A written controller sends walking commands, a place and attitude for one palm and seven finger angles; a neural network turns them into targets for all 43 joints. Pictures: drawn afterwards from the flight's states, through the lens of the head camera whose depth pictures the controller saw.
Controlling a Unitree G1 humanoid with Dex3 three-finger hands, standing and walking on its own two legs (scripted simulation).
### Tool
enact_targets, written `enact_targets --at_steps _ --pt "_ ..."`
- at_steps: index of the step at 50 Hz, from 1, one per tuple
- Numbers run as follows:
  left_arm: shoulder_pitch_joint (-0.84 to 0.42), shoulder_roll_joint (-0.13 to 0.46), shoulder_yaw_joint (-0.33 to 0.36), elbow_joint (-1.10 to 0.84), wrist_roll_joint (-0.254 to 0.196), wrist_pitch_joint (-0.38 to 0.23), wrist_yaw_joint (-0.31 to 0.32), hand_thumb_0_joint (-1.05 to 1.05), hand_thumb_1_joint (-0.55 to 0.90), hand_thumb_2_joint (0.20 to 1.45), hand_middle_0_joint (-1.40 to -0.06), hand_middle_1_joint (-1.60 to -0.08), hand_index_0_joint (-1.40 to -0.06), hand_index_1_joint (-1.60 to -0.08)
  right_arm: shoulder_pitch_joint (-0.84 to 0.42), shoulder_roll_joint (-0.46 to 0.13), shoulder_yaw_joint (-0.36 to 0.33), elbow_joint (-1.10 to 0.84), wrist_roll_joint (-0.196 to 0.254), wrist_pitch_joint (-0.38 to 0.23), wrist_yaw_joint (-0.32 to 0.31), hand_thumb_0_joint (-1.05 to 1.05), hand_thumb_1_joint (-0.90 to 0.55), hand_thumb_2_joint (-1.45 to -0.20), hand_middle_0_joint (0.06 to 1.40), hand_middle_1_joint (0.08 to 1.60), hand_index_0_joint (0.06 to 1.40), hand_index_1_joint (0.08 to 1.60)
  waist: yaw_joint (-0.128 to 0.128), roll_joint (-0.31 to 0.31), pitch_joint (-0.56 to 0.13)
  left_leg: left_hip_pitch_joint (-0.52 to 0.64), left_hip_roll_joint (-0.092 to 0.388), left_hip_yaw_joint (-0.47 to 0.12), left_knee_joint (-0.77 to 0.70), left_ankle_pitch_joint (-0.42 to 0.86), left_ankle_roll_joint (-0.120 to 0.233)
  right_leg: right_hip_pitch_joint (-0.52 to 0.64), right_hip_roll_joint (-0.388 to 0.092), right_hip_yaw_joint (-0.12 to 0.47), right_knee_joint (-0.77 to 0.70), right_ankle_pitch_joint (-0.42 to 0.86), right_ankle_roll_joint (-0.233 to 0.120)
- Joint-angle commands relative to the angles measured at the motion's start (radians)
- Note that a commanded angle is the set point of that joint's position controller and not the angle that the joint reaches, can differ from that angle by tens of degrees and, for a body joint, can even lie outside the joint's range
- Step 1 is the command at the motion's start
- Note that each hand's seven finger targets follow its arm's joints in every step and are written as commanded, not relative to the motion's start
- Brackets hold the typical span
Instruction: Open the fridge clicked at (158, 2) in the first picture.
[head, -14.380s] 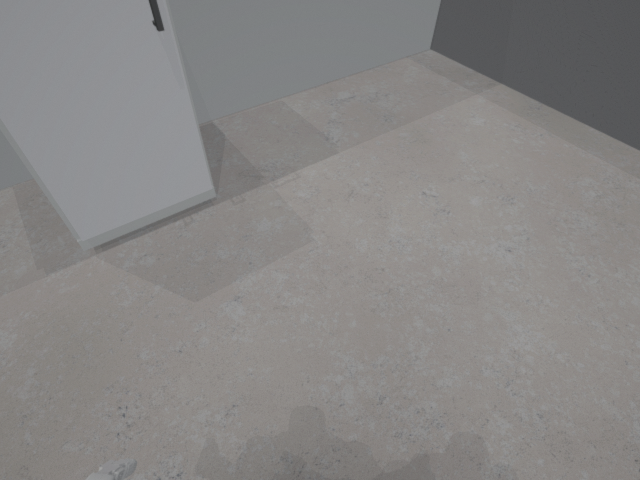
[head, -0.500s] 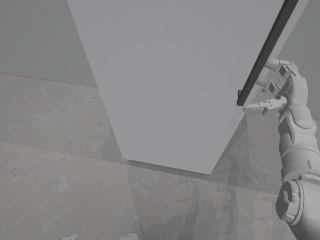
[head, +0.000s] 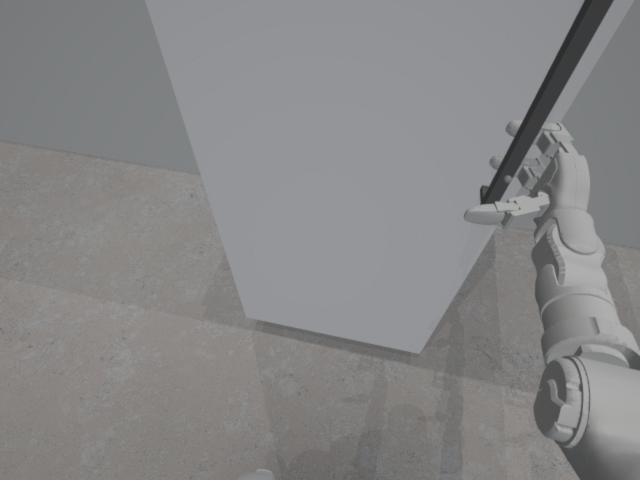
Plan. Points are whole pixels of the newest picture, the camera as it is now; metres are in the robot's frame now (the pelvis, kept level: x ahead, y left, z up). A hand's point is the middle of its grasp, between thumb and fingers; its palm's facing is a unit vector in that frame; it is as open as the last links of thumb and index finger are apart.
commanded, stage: slide the fingers in behind the handle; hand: right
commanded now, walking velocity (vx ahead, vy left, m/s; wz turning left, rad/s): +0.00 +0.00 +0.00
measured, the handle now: (531, 113) +0.53 -0.17 +0.19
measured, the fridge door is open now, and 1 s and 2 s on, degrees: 0 0 0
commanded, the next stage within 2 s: grip the handle and tug to test in 0.74 s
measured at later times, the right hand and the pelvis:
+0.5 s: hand (503, 181) +0.47 -0.15 +0.13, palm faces +0.07 +1.00 +0.00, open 14.1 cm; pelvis +0.00 +0.00 +0.00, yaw +0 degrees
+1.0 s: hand (504, 181) +0.47 -0.16 +0.13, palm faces +0.07 +1.00 +0.01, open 13.4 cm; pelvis +0.00 +0.00 +0.00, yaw +0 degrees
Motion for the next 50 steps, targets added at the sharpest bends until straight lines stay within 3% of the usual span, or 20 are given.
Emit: enact_targets --at_steps 1,8,10,11,13,14,15,16,17,21,26,28,32,34,37,40,41,42,45,50 --pt "0.054 0.150 0.057 -0.100 -0.001 -0.036 0.016 0.000 0.900 0.900 -0.200 -0.300 -0.200 -0.300 -0.475 -0.214 -0.017 -0.237 0.009 -0.071 -0.013 0.000 0.500 -0.300 0.300 1.200 0.300 1.200 0.001 0.031 -0.336 0.288 -0.053 -0.019 -0.037 0.294 0.045 0.051 0.038 0.028 -0.105 0.254 -0.019" --pt "0.051 0.142 0.060 -0.092 -0.001 -0.043 0.014 0.000 0.900 0.900 -0.200 -0.300 -0.200 -0.300 -0.489 -0.182 0.010 -0.283 0.010 -0.094 -0.015 0.000 0.500 -0.300 0.300 1.200 0.300 1.200 0.001 -0.002 -0.387 0.294 -0.054 -0.018 -0.031 0.321 0.047 0.096 0.038 0.029 -0.100 0.291 -0.015" --pt "0.043 0.140 0.059 -0.089 -0.003 -0.046 0.014 0.000 0.900 0.900 -0.200 -0.300 -0.200 -0.300 -0.494 -0.141 0.040 -0.262 0.015 -0.081 -0.014 0.000 0.500 -0.300 0.300 1.200 0.300 1.200 0.010 -0.009 -0.348 0.269 -0.054 -0.015 -0.040 0.297 0.046 0.095 0.038 0.030 -0.103 0.268 -0.014" --pt "0.050 0.144 0.060 -0.086 -0.001 -0.046 0.015 0.000 0.900 0.900 -0.200 -0.300 -0.200 -0.300 -0.491 -0.152 0.027 -0.254 0.017 -0.079 -0.017 0.000 0.500 -0.300 0.300 1.200 0.300 1.200 0.010 0.034 -0.348 0.279 -0.055 -0.012 -0.041 0.296 0.046 0.085 0.037 0.033 -0.105 0.269 -0.016" --pt "0.044 0.147 0.060 -0.086 -0.003 -0.046 0.017 0.000 0.900 0.900 -0.200 -0.300 -0.200 -0.300 -0.487 -0.164 0.020 -0.247 0.016 -0.074 -0.021 0.000 0.500 -0.300 0.300 1.200 0.300 1.200 0.008 0.035 -0.348 0.283 -0.054 -0.014 -0.044 0.282 0.045 0.077 0.039 0.031 -0.112 0.244 -0.016" --pt "0.038 0.143 0.058 -0.087 -0.004 -0.048 0.016 0.000 0.900 0.900 -0.200 -0.300 -0.200 -0.300 -0.499 -0.134 0.043 -0.248 0.017 -0.074 -0.018 0.000 0.500 -0.300 0.300 1.200 0.300 1.200 0.011 0.005 -0.338 0.271 -0.053 -0.015 -0.046 0.276 0.046 0.084 0.040 0.029 -0.111 0.240 -0.016" --pt "0.044 0.146 0.060 -0.082 -0.002 -0.049 0.018 0.000 0.900 0.900 -0.200 -0.300 -0.200 -0.300 -0.493 -0.159 0.023 -0.233 0.011 -0.074 -0.021 0.000 0.500 -0.300 0.300 1.200 0.300 1.200 0.008 0.035 -0.334 0.267 -0.054 -0.012 -0.045 0.266 0.046 0.077 0.038 0.034 -0.111 0.234 -0.016" --pt "0.040 0.145 0.057 -0.083 -0.002 -0.048 0.018 0.000 0.900 0.900 -0.200 -0.300 -0.200 -0.300 -0.513 -0.146 0.045 -0.240 0.008 -0.078 -0.021 0.000 0.500 -0.300 0.300 1.200 0.300 1.200 0.017 0.018 -0.323 0.259 -0.052 -0.016 -0.049 0.261 0.045 0.079 0.038 0.033 -0.112 0.231 -0.017" --pt "0.046 0.146 0.058 -0.078 -0.001 -0.048 0.018 0.000 0.900 0.900 -0.200 -0.300 -0.200 -0.300 -0.510 -0.174 0.016 -0.221 0.007 -0.079 -0.028 0.000 0.500 -0.300 0.300 1.200 0.300 1.200 0.009 0.030 -0.333 0.266 -0.052 -0.017 -0.045 0.261 0.045 0.072 0.040 0.035 -0.109 0.227 -0.018" --pt "0.042 0.145 0.058 -0.084 0.001 -0.049 0.017 0.000 0.900 0.900 -0.200 -0.300 -0.200 -0.300 -0.500 -0.161 0.025 -0.234 0.003 -0.088 -0.026 0.000 0.500 -0.300 0.300 1.200 0.300 1.200 0.005 0.004 -0.358 0.268 -0.052 -0.017 -0.036 0.287 0.049 0.095 0.041 0.035 -0.101 0.267 -0.016" --pt "0.044 0.145 0.052 -0.078 0.002 -0.049 0.019 0.000 0.900 0.900 -0.200 -0.300 -0.200 -0.300 -0.555 -0.143 0.050 -0.190 0.001 -0.085 -0.030 0.000 0.500 -0.300 0.300 1.200 0.300 1.200 0.025 0.034 -0.310 0.237 -0.051 -0.013 -0.044 0.236 0.045 0.067 0.040 0.044 -0.111 0.213 -0.016" --pt "0.048 0.147 0.055 -0.072 0.004 -0.049 0.019 0.000 0.900 0.900 -0.200 -0.300 -0.200 -0.300 -0.575 -0.174 0.024 -0.189 -0.001 -0.087 -0.036 0.000 0.500 -0.300 0.300 1.200 0.300 1.200 0.024 0.022 -0.339 0.242 -0.050 -0.016 -0.038 0.247 0.043 0.070 0.042 0.042 -0.106 0.220 -0.016" --pt "0.055 0.146 0.054 -0.073 0.008 -0.049 0.019 0.000 0.900 0.900 -0.200 -0.300 -0.200 -0.300 -0.567 -0.214 -0.011 -0.203 -0.004 -0.106 -0.043 0.000 0.500 -0.300 0.300 1.200 0.300 1.200 0.009 0.001 -0.399 0.266 -0.050 -0.020 -0.025 0.285 0.045 0.085 0.044 0.043 -0.095 0.264 -0.013" --pt "0.057 0.145 0.052 -0.074 0.009 -0.047 0.017 0.000 0.900 0.900 -0.200 -0.300 -0.200 -0.300 -0.544 -0.221 -0.018 -0.190 -0.008 -0.109 -0.042 0.000 0.500 -0.300 0.300 1.200 0.300 1.200 0.005 0.017 -0.393 0.278 -0.051 -0.017 -0.020 0.306 0.046 0.071 0.042 0.039 -0.095 0.278 -0.012" --pt "0.060 0.145 0.056 -0.079 0.007 -0.044 0.013 0.000 0.900 0.900 -0.200 -0.300 -0.200 -0.300 -0.524 -0.197 0.003 -0.195 -0.009 -0.105 -0.034 0.000 0.500 -0.300 0.300 1.200 0.300 1.200 0.010 0.014 -0.391 0.275 -0.053 -0.017 -0.020 0.324 0.044 0.077 0.038 0.035 -0.092 0.300 -0.014" --pt "0.062 0.148 0.060 -0.083 0.005 -0.040 0.011 0.000 0.900 0.900 -0.200 -0.300 -0.200 -0.300 -0.491 -0.211 -0.018 -0.210 -0.002 -0.096 -0.027 0.000 0.500 -0.300 0.300 1.200 0.300 1.200 -0.005 0.005 -0.393 0.291 -0.054 -0.016 -0.023 0.327 0.047 0.074 0.038 0.033 -0.097 0.303 -0.012" --pt "0.065 0.150 0.061 -0.091 0.006 -0.038 0.012 0.000 0.900 0.900 -0.200 -0.300 -0.200 -0.300 -0.465 -0.205 -0.020 -0.220 0.003 -0.092 -0.025 0.000 0.500 -0.300 0.300 1.200 0.300 1.200 -0.010 0.029 -0.408 0.311 -0.057 -0.016 -0.021 0.347 0.048 0.077 0.037 0.032 -0.097 0.325 -0.015" --pt "0.059 0.147 0.062 -0.093 0.002 -0.037 0.012 0.000 0.900 0.900 -0.200 -0.300 -0.200 -0.300 -0.461 -0.195 -0.012 -0.235 0.009 -0.088 -0.021 0.000 0.500 -0.300 0.300 1.200 0.300 1.200 -0.008 -0.002 -0.407 0.307 -0.055 -0.016 -0.023 0.352 0.047 0.083 0.037 0.027 -0.095 0.331 -0.013" --pt "0.061 0.145 0.063 -0.087 0.001 -0.036 0.011 0.000 0.900 0.900 -0.200 -0.300 -0.200 -0.300 -0.487 -0.159 0.020 -0.253 0.013 -0.078 -0.019 0.000 0.360 -0.360 0.315 1.220 0.315 1.220 0.010 0.022 -0.363 0.282 -0.058 -0.010 -0.033 0.334 0.044 0.083 0.034 0.031 -0.101 0.312 -0.013" --pt "0.054 0.146 0.060 -0.084 0.001 -0.036 0.015 0.000 0.900 0.900 -0.200 -0.300 -0.200 -0.300 -0.494 -0.180 0.008 -0.245 0.008 -0.077 -0.026 0.000 0.127 -0.460 0.340 1.253 0.340 1.253 0.007 0.013 -0.332 0.274 -0.055 -0.014 -0.043 0.283 0.046 0.067 0.037 0.033 -0.111 0.253 -0.015"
